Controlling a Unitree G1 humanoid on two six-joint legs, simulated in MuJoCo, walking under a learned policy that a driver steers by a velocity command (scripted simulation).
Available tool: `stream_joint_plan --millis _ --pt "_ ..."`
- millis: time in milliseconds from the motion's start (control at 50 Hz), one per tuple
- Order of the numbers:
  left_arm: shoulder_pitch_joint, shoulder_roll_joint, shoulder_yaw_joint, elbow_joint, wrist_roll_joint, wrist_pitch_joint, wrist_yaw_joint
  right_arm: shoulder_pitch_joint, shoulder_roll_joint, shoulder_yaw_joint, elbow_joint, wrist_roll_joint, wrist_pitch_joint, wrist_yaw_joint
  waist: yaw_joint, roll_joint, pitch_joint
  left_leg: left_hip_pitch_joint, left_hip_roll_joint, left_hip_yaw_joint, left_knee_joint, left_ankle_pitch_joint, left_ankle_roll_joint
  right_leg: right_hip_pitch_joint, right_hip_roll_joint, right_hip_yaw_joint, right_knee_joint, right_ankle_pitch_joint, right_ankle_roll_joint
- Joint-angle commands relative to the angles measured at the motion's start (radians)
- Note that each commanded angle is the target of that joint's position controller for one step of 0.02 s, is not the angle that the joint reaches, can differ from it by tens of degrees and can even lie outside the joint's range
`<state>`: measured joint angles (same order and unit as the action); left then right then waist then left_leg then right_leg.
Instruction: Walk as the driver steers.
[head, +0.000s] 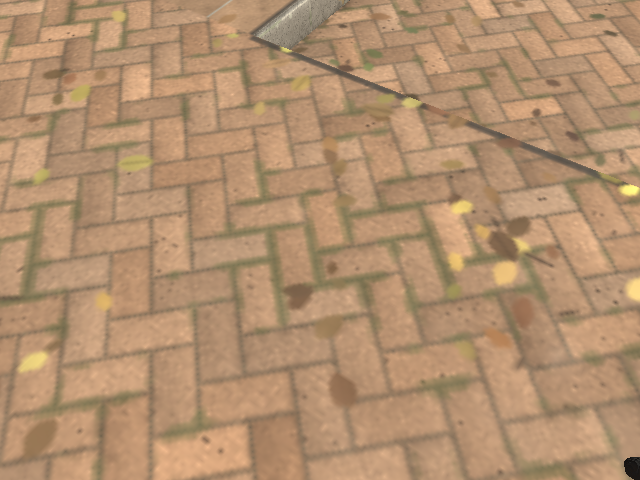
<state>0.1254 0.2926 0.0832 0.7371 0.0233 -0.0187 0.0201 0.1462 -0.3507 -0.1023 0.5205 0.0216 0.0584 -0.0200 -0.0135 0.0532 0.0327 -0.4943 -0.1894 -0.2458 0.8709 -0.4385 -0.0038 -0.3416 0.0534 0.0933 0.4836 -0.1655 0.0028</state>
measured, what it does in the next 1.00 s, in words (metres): walks ahead, turning left: left foot, then right foot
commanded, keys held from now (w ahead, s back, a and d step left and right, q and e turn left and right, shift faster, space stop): q+shift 0.22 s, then w+q+shift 0.78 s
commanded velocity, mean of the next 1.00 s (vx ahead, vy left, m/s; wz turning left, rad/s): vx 0.55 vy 0.00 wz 0.99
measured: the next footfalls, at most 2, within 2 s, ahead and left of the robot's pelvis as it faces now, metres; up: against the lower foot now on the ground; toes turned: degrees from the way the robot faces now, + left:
left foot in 0.44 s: -0.03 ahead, +0.13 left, +0.00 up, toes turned +30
right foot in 0.80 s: +0.43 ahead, +0.20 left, +0.00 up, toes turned +48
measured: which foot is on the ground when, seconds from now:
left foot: up 0.00-0.42, down 0.44-0.82, up 0.84-1.00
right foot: down 0.00-0.42, up 0.44-0.78, down 0.80-1.00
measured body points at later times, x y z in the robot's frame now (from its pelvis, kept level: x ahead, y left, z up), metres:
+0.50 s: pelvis +0.04 +0.06 -0.01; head +0.04 +0.09 +0.44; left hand +0.04 +0.39 -0.12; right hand +0.27 -0.16 -0.09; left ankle -0.06 +0.11 -0.73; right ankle +0.05 -0.11 -0.67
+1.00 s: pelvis +0.32 +0.27 +0.00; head +0.33 +0.28 +0.45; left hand +0.09 +0.49 -0.10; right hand +0.65 +0.27 -0.09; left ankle +0.22 +0.31 -0.64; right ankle +0.40 +0.17 -0.73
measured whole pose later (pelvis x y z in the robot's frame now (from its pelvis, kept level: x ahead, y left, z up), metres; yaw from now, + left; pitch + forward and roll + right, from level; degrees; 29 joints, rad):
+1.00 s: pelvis +0.32 +0.27 +0.00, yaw +58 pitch +1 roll -2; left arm 0.34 0.33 0.07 0.76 0.04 -0.07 0.01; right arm 0.15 -0.37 -0.06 0.68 -0.04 0.00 0.07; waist 0.03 0.06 0.00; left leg -0.61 0.02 0.00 1.28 -0.25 0.09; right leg -0.18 -0.03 -0.17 0.47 -0.31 0.02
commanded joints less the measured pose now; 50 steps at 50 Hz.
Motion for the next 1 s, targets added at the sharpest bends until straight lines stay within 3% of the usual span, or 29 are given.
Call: stream_joint_plan --millis 20,40,100,160,220,260,300,360,400,420,440,460,480,500,520,560,640,680,720,760,780,800,820,840,860,880,900,960,1000 --pt "-0.118 0.081 0.017 -0.132 -0.004 -0.005 0.024 0.091 -0.156 -0.047 -0.025 -0.001 -0.012 0.01 -0.038 -0.164 -0.099 -0.171 0.132 0.082 0.365 -0.007 -0.058 0.182 -0.316 0.241 -0.165 0.092 -0.194" --pt "-0.112 0.087 0.014 -0.135 -0.014 0.001 0.034 0.101 -0.129 -0.037 -0.02 -0.004 -0.005 0.01 -0.028 -0.14 -0.084 -0.195 0.144 0.108 0.431 0.038 -0.069 0.182 -0.292 0.188 -0.163 0.103 -0.184" --pt "-0.042 0.114 0.015 -0.119 0.0 0.015 0.047 0.029 -0.071 -0.008 -0.055 0.013 -0.004 0.016 0.023 -0.162 -0.06 -0.245 0.208 0.205 0.377 0.097 -0.091 0.225 -0.273 0.065 -0.184 0.191 -0.203" --pt "0.014 0.143 0.026 -0.106 0.004 0.024 0.044 -0.023 -0.055 0.0 -0.078 0.009 -0.007 0.017 0.064 -0.196 -0.095 -0.249 0.26 0.222 0.269 0.091 -0.113 0.316 -0.32 0.02 -0.185 0.238 -0.233" --pt "-0.001 0.172 0.04 -0.102 -0.001 0.026 0.032 -0.028 -0.036 0.008 -0.078 0.002 -0.007 0.024 0.062 -0.208 -0.117 -0.155 0.287 0.249 0.143 0.091 -0.103 0.299 -0.349 -0.058 -0.181 0.251 -0.227" --pt "0.024 0.206 0.055 -0.094 -0.021 0.015 0.02 -0.018 -0.043 0.007 -0.069 0.006 -0.008 0.035 0.069 -0.226 -0.144 -0.082 0.293 0.284 0.077 0.083 -0.073 0.273 -0.376 -0.059 -0.247 -0.086 -0.203" --pt "0.009 0.223 0.064 -0.095 -0.042 -0.005 0.01 -0.003 -0.059 0.0 -0.055 0.012 -0.011 0.047 0.048 -0.245 -0.122 -0.017 0.293 0.308 0.004 0.053 -0.026 0.231 -0.398 -0.053 -0.299 -0.327 -0.172" --pt "-0.02 0.221 0.067 -0.087 -0.056 -0.025 -0.008 0.05 -0.056 -0.008 -0.003 0.013 -0.017 0.058 0.004 -0.211 -0.087 0.13 0.276 0.364 -0.144 0.007 0.047 0.185 -0.407 -0.115 -0.298 -0.406 -0.128" --pt "-0.069 0.185 0.06 -0.082 -0.06 -0.021 -0.015 0.215 -0.037 -0.013 0.098 0.019 -0.021 0.056 -0.085 -0.133 -0.076 0.346 0.217 0.455 -0.312 0.081 0.093 0.085 -0.352 -0.227 -0.152 -0.447 -0.085" --pt "-0.076 0.119 0.043 -0.087 -0.042 -0.021 -0.018 0.376 -0.074 -0.036 0.18 0.023 -0.028 0.045 -0.138 0.027 -0.074 0.527 0.172 0.417 -0.386 0.032 0.135 -0.038 -0.261 -0.319 0.143 -0.384 -0.049" --pt "-0.14 0.03 0.014 -0.133 -0.024 -0.028 -0.028 0.477 -0.154 -0.053 0.191 0.017 -0.046 0.042 -0.166 0.267 0.024 0.682 0.365 0.009 -0.423 -0.033 0.237 -0.473 -0.179 -0.32 0.655 -0.459 -0.001" --pt "-0.129 -0.019 -0.018 -0.203 0.075 -0.02 -0.05 0.372 -0.2 -0.026 0.101 -0.064 -0.049 0.046 -0.123 0.288 -0.032 0.705 0.494 -0.446 -0.562 -0.006 0.303 -0.768 -0.04 -0.187 0.827 -0.49 0.027" --pt "-0.23 0.016 -0.018 -0.251 0.086 -0.033 -0.063 0.329 -0.204 -0.038 0.085 -0.064 -0.051 0.038 -0.141 0.167 0.003 0.662 0.552 -0.516 -0.7 -0.202 0.35 -0.851 -0.116 -0.081 0.875 -0.395 0.032" --pt "-0.245 0.085 -0.006 -0.241 0.065 -0.047 -0.07 0.3 -0.175 -0.024 0.088 -0.061 -0.059 0.03 -0.119 0.084 0.038 0.594 0.526 -0.429 -0.707 -0.248 0.339 -0.802 -0.148 -0.063 0.82 -0.28 0.035" --pt "-0.179 0.126 0.003 -0.199 0.054 -0.051 -0.076 0.268 -0.15 -0.013 0.09 -0.06 -0.067 0.03 -0.075 0.032 0.048 0.529 0.462 -0.316 -0.698 -0.193 0.31 -0.697 -0.163 -0.07 0.745 -0.183 0.047" --pt "-0.116 0.152 0.006 -0.167 0.045 -0.03 -0.083 0.24 -0.126 0.004 0.103 -0.043 -0.09 0.028 -0.03 0.06 0.059 0.413 0.368 -0.202 -0.748 -0.09 0.281 -0.524 -0.153 -0.087 0.629 -0.09 0.072" --pt "-0.195 0.094 -0.024 -0.186 0.018 -0.007 -0.082 0.299 -0.13 -0.001 0.159 -0.036 -0.117 0.032 -0.047 0.029 0.077 0.411 0.303 -0.114 -0.731 0.173 0.274 -0.447 -0.098 -0.115 0.408 0.007 0.079" --pt "-0.258 0.077 -0.037 -0.213 0.006 -0.013 -0.084 0.308 -0.142 -0.007 0.175 -0.032 -0.122 0.028 -0.067 0.065 0.072 0.397 0.297 -0.109 -0.711 0.27 0.26 -0.357 -0.077 -0.113 0.264 0.049 0.068" --pt "-0.266 0.089 -0.037 -0.23 0.001 -0.017 -0.08 0.299 -0.157 -0.012 0.187 -0.025 -0.127 0.023 -0.058 0.085 0.059 0.382 0.333 -0.145 -0.703 0.387 0.242 -0.225 -0.065 -0.113 0.176 0.055 0.045" --pt "-0.096 0.128 -0.02 -0.189 -0.006 -0.023 -0.057 0.229 -0.183 -0.018 0.182 -0.025 -0.132 0.024 0.033 0.087 -0.007 0.326 0.327 -0.131 -0.584 0.691 0.193 0.058 -0.023 -0.126 0.13 0.004 0.017" --pt "0.116 0.174 0.004 -0.132 -0.009 -0.027 -0.035 0.196 -0.203 -0.024 0.183 -0.031 -0.134 0.03 0.139 0.035 -0.121 0.271 0.277 -0.085 -0.346 0.847 0.165 0.311 -0.001 -0.143 0.133 -0.057 0.002" --pt "0.353 0.225 0.027 -0.085 0.001 -0.029 -0.008 0.154 -0.182 -0.019 0.175 -0.037 -0.143 0.036 0.261 -0.018 -0.251 0.103 0.194 -0.044 -0.036 0.775 0.141 0.612 -0.082 -0.091 0.162 -0.147 -0.013" --pt "0.502 0.331 0.05 -0.07 0.045 -0.041 0.007 0.174 -0.001 0.025 0.12 -0.021 -0.154 0.034 0.26 -0.351 -0.404 -0.139 0.06 0.034 0.375 0.094 0.128 0.811 -0.39 0.356 -0.031 -0.753 -0.048" --pt "0.321 0.308 0.037 -0.107 0.044 -0.042 -0.002 0.188 0.012 0.046 0.087 -0.002 -0.15 0.04 0.134 -0.467 -0.366 -0.234 0.063 0.039 0.519 -0.028 0.142 0.647 -0.492 0.826 -0.32 -0.929 -0.069" --pt "0.162 0.211 0.019 -0.134 0.04 -0.034 -0.004 0.173 -0.032 0.04 0.116 -0.022 -0.129 0.04 0.074 -0.323 -0.196 -0.28 0.143 0.089 0.57 0.066 0.141 0.499 -0.485 0.728 -0.293 -0.899 -0.101" --pt "0.136 0.145 0.006 -0.129 0.034 -0.032 -0.006 0.15 -0.056 0.038 0.132 -0.045 -0.116 0.05 0.066 -0.181 -0.126 -0.265 0.202 0.129 0.526 0.128 0.135 0.396 -0.455 0.548 -0.251 -0.736 -0.117" --pt "0.149 0.117 0.0 -0.103 0.031 -0.034 -0.005 0.124 -0.056 0.036 0.141 -0.054 -0.104 0.064 0.057 -0.137 -0.079 -0.236 0.238 0.141 0.483 0.147 0.124 0.316 -0.412 0.4 -0.253 -0.576 -0.114" --pt "0.206 0.081 -0.015 -0.023 0.011 -0.068 -0.014 0.04 -0.006 0.053 0.094 -0.064 -0.065 0.101 0.028 -0.18 0.024 -0.263 0.298 0.147 0.433 0.178 0.093 0.204 -0.383 0.149 -0.317 -0.337 -0.097" --pt "0.227 0.078 -0.016 0.006 0.002 -0.089 -0.023 -0.029 0.002 0.061 0.065 -0.062 -0.052 0.11 0.017 -0.141 0.054 -0.331 0.308 0.152 0.432 0.262 0.089 0.22 -0.381 0.014 -0.342 -0.174 -0.087"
